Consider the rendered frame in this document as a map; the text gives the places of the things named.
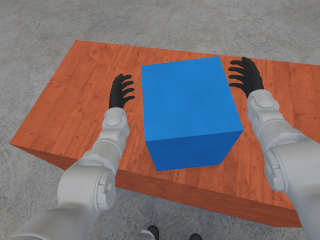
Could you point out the left robot upper arm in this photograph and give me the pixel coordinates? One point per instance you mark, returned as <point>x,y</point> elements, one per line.
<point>84,192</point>

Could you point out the carton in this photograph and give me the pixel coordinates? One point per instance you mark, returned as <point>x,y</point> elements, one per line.
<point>190,117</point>

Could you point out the right robot upper arm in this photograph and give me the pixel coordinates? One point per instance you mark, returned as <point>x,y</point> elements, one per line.
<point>294,169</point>

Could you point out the robot right forearm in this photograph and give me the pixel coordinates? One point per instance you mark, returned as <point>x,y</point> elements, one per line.
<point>268,124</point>

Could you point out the robot left shin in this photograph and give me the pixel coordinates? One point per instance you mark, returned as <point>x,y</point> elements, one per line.
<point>148,232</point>

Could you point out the robot left forearm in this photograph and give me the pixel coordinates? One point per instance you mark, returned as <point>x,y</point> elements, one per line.
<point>110,145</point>

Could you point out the right robot hand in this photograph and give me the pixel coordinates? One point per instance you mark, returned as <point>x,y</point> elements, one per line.
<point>251,78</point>

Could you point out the left robot foot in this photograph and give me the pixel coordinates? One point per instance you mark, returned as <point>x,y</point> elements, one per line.
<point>154,230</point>

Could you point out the pedestal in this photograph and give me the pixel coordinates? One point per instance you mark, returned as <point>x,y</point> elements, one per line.
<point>66,120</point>

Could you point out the left robot hand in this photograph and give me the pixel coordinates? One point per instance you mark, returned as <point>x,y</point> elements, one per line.
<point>116,98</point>

